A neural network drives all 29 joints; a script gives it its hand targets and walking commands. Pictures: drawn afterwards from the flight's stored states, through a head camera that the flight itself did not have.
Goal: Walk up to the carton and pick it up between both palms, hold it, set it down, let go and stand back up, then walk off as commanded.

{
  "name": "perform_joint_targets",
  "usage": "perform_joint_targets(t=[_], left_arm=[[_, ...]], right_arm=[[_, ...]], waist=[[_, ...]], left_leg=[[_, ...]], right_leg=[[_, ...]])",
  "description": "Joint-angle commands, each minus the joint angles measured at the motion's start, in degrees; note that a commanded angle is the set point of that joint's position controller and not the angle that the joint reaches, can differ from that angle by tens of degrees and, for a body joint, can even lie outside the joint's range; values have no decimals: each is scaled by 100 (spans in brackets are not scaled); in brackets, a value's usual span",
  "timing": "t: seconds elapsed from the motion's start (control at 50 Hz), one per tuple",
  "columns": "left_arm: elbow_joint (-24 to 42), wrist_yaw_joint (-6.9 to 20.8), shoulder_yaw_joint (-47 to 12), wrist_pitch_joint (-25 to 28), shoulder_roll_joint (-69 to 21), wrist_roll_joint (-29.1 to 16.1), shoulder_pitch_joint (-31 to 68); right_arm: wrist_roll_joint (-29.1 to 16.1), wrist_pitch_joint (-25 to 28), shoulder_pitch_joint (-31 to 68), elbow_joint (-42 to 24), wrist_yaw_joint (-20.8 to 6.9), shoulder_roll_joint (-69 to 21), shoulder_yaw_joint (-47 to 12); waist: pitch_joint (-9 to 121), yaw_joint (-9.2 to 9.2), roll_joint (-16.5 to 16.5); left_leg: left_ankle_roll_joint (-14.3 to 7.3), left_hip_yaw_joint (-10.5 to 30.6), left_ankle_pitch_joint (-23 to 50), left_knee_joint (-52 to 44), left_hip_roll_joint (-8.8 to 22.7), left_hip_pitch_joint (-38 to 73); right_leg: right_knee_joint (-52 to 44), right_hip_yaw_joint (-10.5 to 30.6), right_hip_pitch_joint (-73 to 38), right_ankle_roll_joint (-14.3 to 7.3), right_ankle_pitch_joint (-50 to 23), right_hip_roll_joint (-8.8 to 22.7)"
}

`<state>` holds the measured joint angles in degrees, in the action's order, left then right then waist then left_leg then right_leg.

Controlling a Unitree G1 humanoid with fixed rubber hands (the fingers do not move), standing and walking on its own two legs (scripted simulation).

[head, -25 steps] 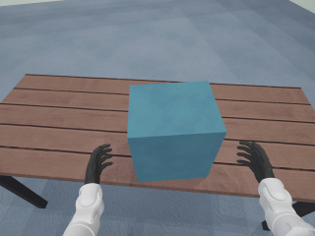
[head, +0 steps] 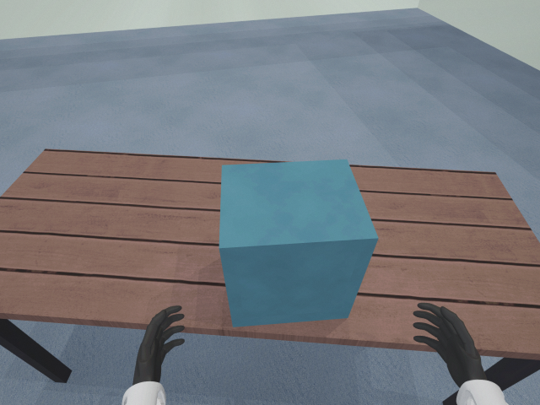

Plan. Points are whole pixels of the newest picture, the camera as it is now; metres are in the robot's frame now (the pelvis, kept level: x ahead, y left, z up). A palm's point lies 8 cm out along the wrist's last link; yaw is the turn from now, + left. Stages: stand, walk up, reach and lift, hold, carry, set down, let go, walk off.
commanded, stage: set down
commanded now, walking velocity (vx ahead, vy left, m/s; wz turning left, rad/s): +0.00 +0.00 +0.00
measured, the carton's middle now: (288, 245) +0.43 +0.00 -0.04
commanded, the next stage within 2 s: let go in 1.62 s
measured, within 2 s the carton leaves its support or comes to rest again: neither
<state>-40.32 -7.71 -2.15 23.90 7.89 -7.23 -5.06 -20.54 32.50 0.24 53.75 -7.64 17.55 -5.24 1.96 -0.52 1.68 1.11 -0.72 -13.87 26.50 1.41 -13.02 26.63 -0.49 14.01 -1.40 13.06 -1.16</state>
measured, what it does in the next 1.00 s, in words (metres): stands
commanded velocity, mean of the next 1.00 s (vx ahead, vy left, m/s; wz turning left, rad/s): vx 0.00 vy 0.00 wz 0.00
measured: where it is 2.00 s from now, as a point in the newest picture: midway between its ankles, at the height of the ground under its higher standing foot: outside the picture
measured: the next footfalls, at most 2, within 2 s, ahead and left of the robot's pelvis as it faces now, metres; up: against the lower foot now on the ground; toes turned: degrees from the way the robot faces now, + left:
none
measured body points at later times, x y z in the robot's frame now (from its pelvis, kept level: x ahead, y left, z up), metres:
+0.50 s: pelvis +0.00 -0.01 +0.00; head -0.01 +0.01 +0.45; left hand +0.19 +0.20 -0.05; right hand +0.19 -0.23 -0.04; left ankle +0.00 +0.13 -0.74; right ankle +0.01 -0.10 -0.74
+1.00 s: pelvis +0.02 +0.01 +0.01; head +0.01 +0.03 +0.46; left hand +0.18 +0.22 -0.07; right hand +0.19 -0.23 -0.05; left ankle +0.00 +0.13 -0.74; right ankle +0.01 -0.10 -0.74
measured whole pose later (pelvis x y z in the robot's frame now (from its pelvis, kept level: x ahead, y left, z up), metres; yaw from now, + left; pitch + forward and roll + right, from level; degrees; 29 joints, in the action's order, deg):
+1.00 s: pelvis +0.02 +0.01 +0.01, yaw +0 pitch -3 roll +0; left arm -27.8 -6.5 -3.2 11.4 9.5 -2.9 -16.4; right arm -10.5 22.6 -12.3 42.1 -5.6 12.1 -0.1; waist -2.6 -1.5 3.1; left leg 0.8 -0.5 -13.3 21.5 1.3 -4.9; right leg 20.0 -0.2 5.0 -0.9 11.7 -1.2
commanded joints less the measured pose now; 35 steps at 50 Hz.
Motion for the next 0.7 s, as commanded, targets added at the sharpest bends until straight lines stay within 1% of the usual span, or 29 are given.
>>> perform_joint_targets(t=[0.0, 0.02, 0.04, 0.06, 0.08, 0.1, 0.12, 0.14, 0.16, 0.18, 0.22, 0.28, 0.3, 0.32, 0.34, 0.36, 0.4, 0.42, 0.44, 0.46, 0.5, 0.52, 0.54, 0.56, 0.58, 0.6, 0.62, 0.66, 0.68], left_arm=[[1173, -37, -82, 299, 265, -97, 504], [1155, -25, -101, 291, 285, -109, 634], [1106, -19, -73, 256, 239, -53, 219], [1285, -15, -91, 255, 226, -6, 84], [1333, -58, -99, 238, 193, 58, -38], [1239, -39, -125, 173, 235, 24, 297], [1405, -67, -133, 205, 182, 72, 9], [1305, -67, -127, 110, 172, 115, -150], [1464, -87, -116, 98, 234, 95, -123], [1558, -96, -194, 107, 279, -15, 365], [1305, -94, -208, -7, 277, 47, 169], [1405, -93, -77, -150, 462, 74, 251], [1334, -83, -27, -183, 513, 47, 323], [1477, -97, -2, -201, 570, 51, 259], [1326, -73, -12, -293, 563, 68, 236], [1695, -113, -10, -223, 571, 23, 241], [1779, -110, -65, -219, 589, 53, 162], [1472, -62, -58, -316, 545, 102, -29], [1804, -73, -70, -284, 585, 73, -65], [1630, -38, -47, -309, 534, 137, -137], [1650, 25, -34, -349, 592, 89, -312], [1424, 58, -48, -440, 520, 158, -391], [1550, 78, -30, -485, 559, 115, -396], [1432, 118, -40, -534, 524, 136, -408], [1736, 105, -17, -537, 581, 129, -382], [1358, 174, -34, -671, 537, 161, -426], [1646, 130, -26, -642, 596, 142, -331], [1728, 104, -25, -693, 506, 146, -391], [1678, 133, -40, -741, 514, 132, -427]], right_arm=[[13, 216, 486, -902, -1, 808, 345], [82, 186, 588, -945, -9, 787, 380], [91, 190, 270, -1026, 8, 789, 368], [65, 207, 74, -1223, -3, 723, 267], [53, 199, 62, -1144, -41, 709, 284], [118, 174, 369, -1166, -20, 773, 413], [94, 201, 71, -1426, -28, 598, 341], [157, 134, -88, -1317, -31, 675, 373], [192, 98, -136, -1502, -29, 558, 367], [215, 63, 252, -1586, -21, 534, 438], [364, -65, -28, -1623, 20, 382, 423], [517, -273, -136, -1637, 94, 282, 503], [593, -316, -108, -1695, 140, 284, 530], [636, -330, -161, -1834, 158, 280, 585], [725, -377, -160, -1667, 190, 256, 649], [658, -347, -218, -1923, 180, 198, 667], [650, -379, -366, -1732, 200, 171, 644], [717, -413, -461, -1510, 240, 167, 649], [658, -373, -513, -1750, 218, 188, 638], [660, -377, -611, -1592, 221, 146, 573], [621, -340, -668, -1836, 251, 91, 538], [696, -405, -686, -1596, 248, 172, 533], [717, -437, -662, -1627, 256, 201, 607], [708, -429, -683, -1647, 245, 162, 556], [706, -443, -673, -1764, 264, 167, 600], [817, -542, -687, -1516, 282, 138, 611], [824, -518, -598, -1761, 265, 233, 684], [847, -567, -621, -1898, 226, 242, 689], [889, -620, -650, -1818, 234, 217, 719]], waist=[[588, -21, 146], [694, 8, 158], [456, -23, 198], [582, -56, 185], [528, -94, 24], [515, 18, 51], [458, -44, 21], [179, -60, 150], [185, -53, 108], [218, -19, 153], [-140, -57, 190], [-18, -68, 195], [-104, -77, 273], [-35, -127, 190], [-64, -57, 233], [126, -121, 117], [203, -53, 4], [172, -46, -11], [322, -5, -36], [225, 11, -86], [396, 36, 17], [119, 31, -13], [95, 71, -40], [7, 44, 72], [80, 16, 42], [-181, 29, 109], [-72, 27, 152], [-207, -72, 116], [-234, -44, 263]], left_leg=[[49, -27, 944, -352, -176, 243], [33, -25, 829, -349, -161, 268], [62, -32, 906, -421, -177, 261], [70, -42, 1007, -424, -189, 338], [108, -10, 1067, -415, -179, 407], [74, -22, 880, -381, -193, 282], [78, -13, 868, -399, -181, 339], [63, -20, 742, -467, -161, 375], [22, -70, 511, -486, -182, 242], [-5, -64, 364, -467, -165, 135], [-10, -110, 132, -542, -164, 172], [-13, -133, 144, -528, -195, 166], [-25, -139, 64, -529, -210, 108], [-9, -174, 126, -545, -211, 94], [-18, -166, 88, -548, -207, 139], [-2, -166, 228, -511, -210, 86], [10, -123, 319, -491, -207, 178], [33, -134, 414, -533, -208, 242], [23, -124, 523, -526, -196, 310], [28, -133, 598, -504, -229, 331], [16, -123, 736, -473, -239, 369], [39, -95, 705, -528, -222, 443], [48, -62, 706, -542, -205, 504], [13, -71, 708, -542, -204, 509], [33, -81, 749, -583, -199, 530], [29, -62, 703, -629, -170, 599], [29, -56, 735, -638, -149, 648], [48, -79, 817, -674, -146, 656], [35, -70, 859, -710, -128, 712]], right_leg=[[-441, 221, -436, -89, -685, -39], [-464, 192, -357, -88, -476, -40], [-494, 199, -496, -107, -615, -55], [-489, 218, -674, -112, -785, -40], [-486, 183, -644, -147, -711, -64], [-492, 188, -567, -107, -611, -44], [-520, 187, -615, -113, -499, -33], [-612, 184, -528, -114, -291, -21], [-619, 203, -595, -89, -132, 6], [-607, 216, -484, -79, 101, 37], [-714, 245, -359, -72, 511, 78], [-704, 311, -448, -34, 471, 134], [-692, 348, -507, -27, 496, 156], [-665, 321, -565, 0, 423, 143], [-686, 341, -576, 20, 413, 166], [-631, 358, -648, 14, 223, 181], [-618, 345, -698, 28, -1, 192], [-621, 357, -818, 9, -348, 197], [-596, 289, -867, 13, -486, 171], [-601, 282, -851, 28, -645, 181], [-615, 288, -968, 64, -1011, 202], [-672, 252, -841, 55, -923, 194], [-696, 212, -744, 40, -885, 167], [-752, 227, -706, 51, -802, 175], [-751, 161, -765, 49, -788, 133], [-822, 193, -656, 47, -698, 153], [-812, 94, -650, 20, -632, 88], [-849, 70, -583, 3, -545, 55], [-886, 93, -582, -4, -652, 50]])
